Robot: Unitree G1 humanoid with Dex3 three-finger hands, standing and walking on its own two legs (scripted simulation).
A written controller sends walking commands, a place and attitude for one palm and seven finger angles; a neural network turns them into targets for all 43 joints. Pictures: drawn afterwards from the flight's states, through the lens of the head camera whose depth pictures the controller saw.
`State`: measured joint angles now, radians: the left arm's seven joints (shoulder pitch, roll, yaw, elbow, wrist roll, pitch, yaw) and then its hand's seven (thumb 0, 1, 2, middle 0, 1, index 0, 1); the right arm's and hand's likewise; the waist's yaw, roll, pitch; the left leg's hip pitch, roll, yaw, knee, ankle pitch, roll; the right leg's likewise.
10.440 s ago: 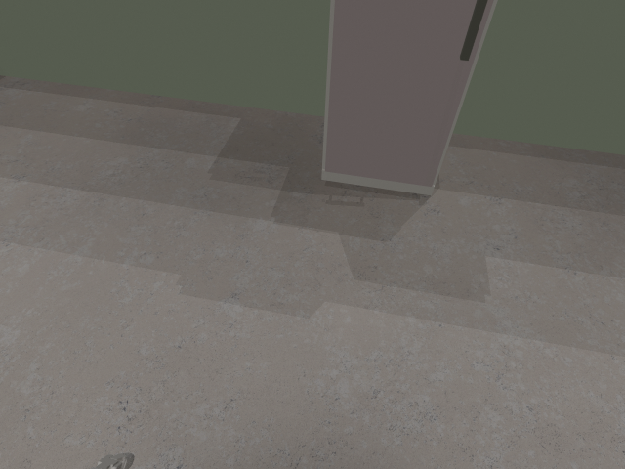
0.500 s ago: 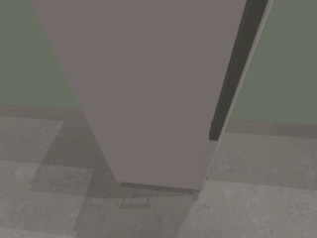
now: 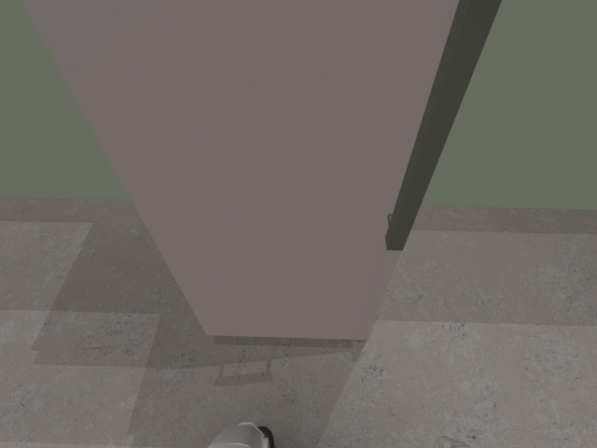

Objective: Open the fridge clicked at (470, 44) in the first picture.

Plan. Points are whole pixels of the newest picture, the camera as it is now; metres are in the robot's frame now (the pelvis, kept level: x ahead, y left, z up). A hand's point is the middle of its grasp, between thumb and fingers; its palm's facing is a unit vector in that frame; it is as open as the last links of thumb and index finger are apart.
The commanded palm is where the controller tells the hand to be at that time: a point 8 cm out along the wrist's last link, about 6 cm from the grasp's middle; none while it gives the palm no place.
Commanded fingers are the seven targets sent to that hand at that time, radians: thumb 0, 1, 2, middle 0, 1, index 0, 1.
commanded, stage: come to a stop and stand still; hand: right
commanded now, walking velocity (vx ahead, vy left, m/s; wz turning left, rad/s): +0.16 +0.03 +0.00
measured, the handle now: (423, 137) +0.47 -0.13 +0.17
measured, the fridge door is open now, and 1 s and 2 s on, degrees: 0 0 0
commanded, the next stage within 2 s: look again from close up in 1.12 s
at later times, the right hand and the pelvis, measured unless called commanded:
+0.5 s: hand out of the picture +0.02 -0.16 -0.15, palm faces -0.02 +0.98 -0.20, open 7.4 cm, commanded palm none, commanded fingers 0.00 -0.90 -0.90 0.20 0.30 0.20 0.30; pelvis +0.01 +0.01 +0.02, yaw +2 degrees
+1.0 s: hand out of the picture -0.02 -0.13 -0.15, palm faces +0.01 +0.99 -0.17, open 7.4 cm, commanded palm none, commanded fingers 0.00 -0.90 -0.90 0.20 0.30 0.20 0.30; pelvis -0.01 +0.03 +0.02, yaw +2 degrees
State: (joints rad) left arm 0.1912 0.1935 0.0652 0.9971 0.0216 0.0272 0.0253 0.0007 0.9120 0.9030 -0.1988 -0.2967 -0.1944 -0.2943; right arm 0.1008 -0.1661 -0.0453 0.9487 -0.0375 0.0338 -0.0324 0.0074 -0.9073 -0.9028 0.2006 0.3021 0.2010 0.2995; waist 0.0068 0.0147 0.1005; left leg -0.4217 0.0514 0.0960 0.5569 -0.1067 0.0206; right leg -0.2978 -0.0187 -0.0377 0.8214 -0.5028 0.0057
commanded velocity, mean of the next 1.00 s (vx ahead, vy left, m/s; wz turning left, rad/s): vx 0.03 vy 0.03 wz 0.00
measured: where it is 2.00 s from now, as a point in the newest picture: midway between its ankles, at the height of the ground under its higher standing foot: outside the picture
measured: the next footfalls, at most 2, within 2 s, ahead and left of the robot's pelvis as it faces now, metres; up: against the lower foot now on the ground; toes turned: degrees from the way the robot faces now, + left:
right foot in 0.04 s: +0.02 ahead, -0.11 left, +0.00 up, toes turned -1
left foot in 0.38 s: +0.02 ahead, +0.11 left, +0.00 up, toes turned +5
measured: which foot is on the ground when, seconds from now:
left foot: down 0.00-0.04, up 0.06-0.36, down 0.38-1.00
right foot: up 0.00-0.02, down 0.04-1.00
